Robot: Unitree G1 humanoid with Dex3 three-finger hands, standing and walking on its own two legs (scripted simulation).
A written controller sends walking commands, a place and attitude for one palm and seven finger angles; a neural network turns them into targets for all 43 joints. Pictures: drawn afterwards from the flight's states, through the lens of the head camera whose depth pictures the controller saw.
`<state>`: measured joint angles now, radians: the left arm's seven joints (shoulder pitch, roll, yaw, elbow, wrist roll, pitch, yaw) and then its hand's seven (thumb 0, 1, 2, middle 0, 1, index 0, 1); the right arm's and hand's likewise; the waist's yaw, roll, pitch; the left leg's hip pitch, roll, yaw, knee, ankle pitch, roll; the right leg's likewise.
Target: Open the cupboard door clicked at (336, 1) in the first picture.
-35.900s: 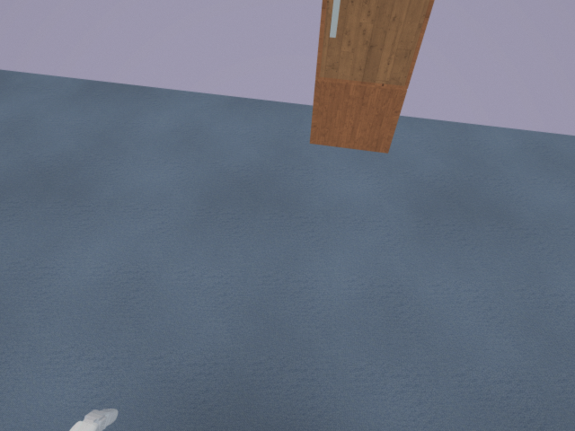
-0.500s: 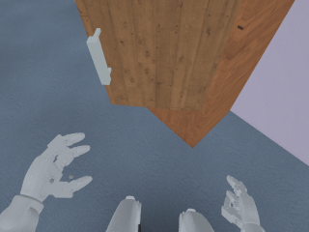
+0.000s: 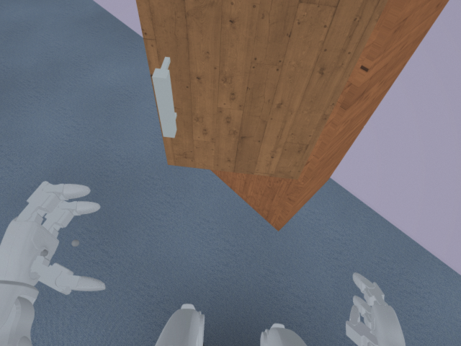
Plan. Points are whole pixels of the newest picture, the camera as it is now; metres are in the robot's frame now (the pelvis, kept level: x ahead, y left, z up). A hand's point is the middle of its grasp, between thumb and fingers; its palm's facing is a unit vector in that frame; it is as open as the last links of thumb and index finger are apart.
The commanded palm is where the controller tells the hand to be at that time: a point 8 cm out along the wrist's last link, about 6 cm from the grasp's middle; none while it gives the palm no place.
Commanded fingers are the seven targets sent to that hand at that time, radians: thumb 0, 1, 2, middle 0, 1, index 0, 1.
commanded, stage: raise the hand with hooked fingers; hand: left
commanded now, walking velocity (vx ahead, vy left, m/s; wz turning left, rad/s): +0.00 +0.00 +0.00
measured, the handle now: (168, 99) +0.59 +0.18 +0.04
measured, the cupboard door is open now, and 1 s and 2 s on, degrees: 40 40 40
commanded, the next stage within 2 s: move the hooked fingers beside the handle in 0.84 s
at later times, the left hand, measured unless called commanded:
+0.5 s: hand (62, 218) +0.29 +0.29 +0.05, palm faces -0.04 -1.00 -0.03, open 14.0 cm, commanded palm +0.27 +0.33 +0.06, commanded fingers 0.00 -0.50 0.30 -0.30 -1.20 -0.30 -1.20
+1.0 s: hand (81, 219) +0.29 +0.26 +0.05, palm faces -0.01 -1.00 -0.05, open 14.0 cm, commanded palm +0.28 +0.31 +0.06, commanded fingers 0.00 -0.50 0.30 -0.30 -1.20 -0.30 -1.20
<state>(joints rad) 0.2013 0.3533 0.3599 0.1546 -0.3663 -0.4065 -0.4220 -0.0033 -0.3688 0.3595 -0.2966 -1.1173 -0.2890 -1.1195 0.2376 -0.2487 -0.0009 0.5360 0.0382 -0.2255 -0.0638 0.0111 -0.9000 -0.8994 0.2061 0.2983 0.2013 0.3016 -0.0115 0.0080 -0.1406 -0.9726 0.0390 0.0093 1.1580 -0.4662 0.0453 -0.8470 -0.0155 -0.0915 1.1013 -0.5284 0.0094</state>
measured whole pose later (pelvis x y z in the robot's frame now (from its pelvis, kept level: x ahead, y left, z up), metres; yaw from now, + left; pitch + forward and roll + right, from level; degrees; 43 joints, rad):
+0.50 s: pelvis +0.00 +0.01 +0.01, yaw +0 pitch +16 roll -4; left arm 0.01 0.45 0.43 0.39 -0.38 -0.29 -0.56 -0.01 -0.50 0.30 -0.30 -1.20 -0.29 -1.20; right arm 0.30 -0.28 0.02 0.53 0.04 -0.20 -0.07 0.01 -0.90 -0.90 0.21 0.30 0.20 0.30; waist -0.02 0.02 -0.13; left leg -0.95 0.03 0.02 1.10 -0.45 0.06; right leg -0.82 -0.02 -0.08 1.04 -0.50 0.02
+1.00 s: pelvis +0.01 -0.02 +0.00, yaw +0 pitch +17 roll -3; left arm 0.00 0.42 0.43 0.41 -0.38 -0.34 -0.55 -0.01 -0.50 0.30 -0.30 -1.20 -0.30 -1.20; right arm 0.26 -0.28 0.02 0.54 0.04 -0.19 -0.07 0.01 -0.90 -0.90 0.21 0.30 0.20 0.30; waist -0.01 0.03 -0.13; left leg -0.97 0.05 0.00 1.13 -0.46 0.02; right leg -0.85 0.00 -0.10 1.09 -0.53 -0.01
